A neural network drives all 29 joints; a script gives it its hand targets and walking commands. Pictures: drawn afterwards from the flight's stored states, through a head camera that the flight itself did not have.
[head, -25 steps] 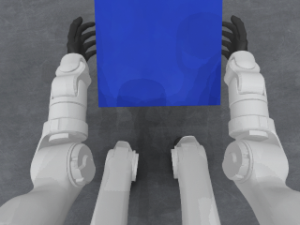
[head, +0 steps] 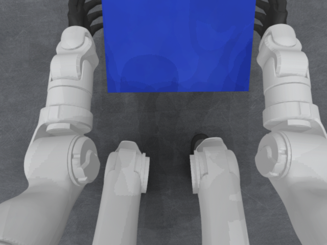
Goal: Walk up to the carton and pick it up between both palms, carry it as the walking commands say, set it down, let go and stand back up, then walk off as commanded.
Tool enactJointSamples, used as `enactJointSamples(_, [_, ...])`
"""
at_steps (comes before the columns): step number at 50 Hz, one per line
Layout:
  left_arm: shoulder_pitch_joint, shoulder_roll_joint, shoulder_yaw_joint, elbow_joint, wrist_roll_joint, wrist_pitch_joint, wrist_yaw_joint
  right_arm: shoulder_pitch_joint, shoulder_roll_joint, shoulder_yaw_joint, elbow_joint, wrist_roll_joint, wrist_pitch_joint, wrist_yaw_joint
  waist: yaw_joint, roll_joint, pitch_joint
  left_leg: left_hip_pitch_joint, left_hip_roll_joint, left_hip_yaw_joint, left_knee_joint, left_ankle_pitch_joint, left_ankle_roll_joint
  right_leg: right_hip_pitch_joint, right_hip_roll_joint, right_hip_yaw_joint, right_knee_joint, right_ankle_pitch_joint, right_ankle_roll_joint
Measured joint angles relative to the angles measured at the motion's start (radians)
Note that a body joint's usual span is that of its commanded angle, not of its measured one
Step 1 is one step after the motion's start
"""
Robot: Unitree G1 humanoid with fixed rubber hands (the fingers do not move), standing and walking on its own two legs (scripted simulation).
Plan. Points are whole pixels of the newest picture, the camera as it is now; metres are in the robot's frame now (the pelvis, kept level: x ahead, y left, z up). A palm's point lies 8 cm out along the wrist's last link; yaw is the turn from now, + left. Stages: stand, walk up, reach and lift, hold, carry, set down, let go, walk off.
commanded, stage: set down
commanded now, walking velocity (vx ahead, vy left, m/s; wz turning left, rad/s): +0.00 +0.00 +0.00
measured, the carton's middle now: (174, 38) +0.54 -0.06 -0.23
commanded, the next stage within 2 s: none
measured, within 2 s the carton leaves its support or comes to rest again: rests again in 1.00 s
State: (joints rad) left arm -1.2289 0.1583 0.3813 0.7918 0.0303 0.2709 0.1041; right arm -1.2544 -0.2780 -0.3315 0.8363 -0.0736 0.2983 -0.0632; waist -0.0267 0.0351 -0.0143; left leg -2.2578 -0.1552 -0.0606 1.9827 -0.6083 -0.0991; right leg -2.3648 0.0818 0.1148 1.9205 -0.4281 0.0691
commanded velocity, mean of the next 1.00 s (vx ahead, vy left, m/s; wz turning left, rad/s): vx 0.00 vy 0.00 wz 0.00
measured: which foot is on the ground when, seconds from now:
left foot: down 0.00-1.00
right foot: down 0.00-1.00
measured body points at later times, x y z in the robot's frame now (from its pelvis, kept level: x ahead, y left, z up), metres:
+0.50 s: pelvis +0.01 +0.00 -0.03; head +0.37 -0.02 +0.23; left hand +0.57 +0.12 -0.20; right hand +0.54 -0.25 -0.20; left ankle +0.09 +0.13 -0.39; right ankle +0.13 -0.13 -0.39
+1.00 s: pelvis +0.00 +0.00 -0.04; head +0.36 -0.03 +0.21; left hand +0.56 +0.13 -0.21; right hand +0.54 -0.24 -0.21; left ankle +0.09 +0.12 -0.39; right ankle +0.13 -0.13 -0.39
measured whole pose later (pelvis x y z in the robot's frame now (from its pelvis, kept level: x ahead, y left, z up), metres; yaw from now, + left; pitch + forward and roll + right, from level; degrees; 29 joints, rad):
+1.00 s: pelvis +0.00 +0.00 -0.04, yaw +1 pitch +40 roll +1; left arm -1.41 0.27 0.27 1.00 -0.05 0.19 0.13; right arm -1.40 -0.37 -0.27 1.02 0.02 0.22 0.01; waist -0.07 0.05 0.28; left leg -2.25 -0.15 -0.05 2.18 -0.64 -0.08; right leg -2.32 -0.01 0.06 2.12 -0.50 0.04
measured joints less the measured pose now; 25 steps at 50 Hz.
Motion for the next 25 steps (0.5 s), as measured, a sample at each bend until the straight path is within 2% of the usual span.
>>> enactJointSamples(17, [-0.104, 0.053, -0.084, 0.09, -0.039, -0.038, 0.039, -0.08, -0.064, 0.025, 0.1, 0.065, -0.053, 0.031, -0.025, -0.019, 0.165, -0.008, -0.016, -0.011, 0.122, -0.033, 0.0, 0.01, -0.048, -0.038, 0.12, -0.055, -0.014])
enactJointSamples(25, [-0.116, 0.067, -0.124, 0.113, -0.083, -0.059, 0.061, -0.076, -0.079, 0.051, 0.11, 0.1, -0.072, 0.032, -0.033, -0.002, 0.198, -0.006, -0.009, -0.001, 0.161, -0.048, 0.014, 0.02, -0.061, -0.043, 0.157, -0.078, -0.012])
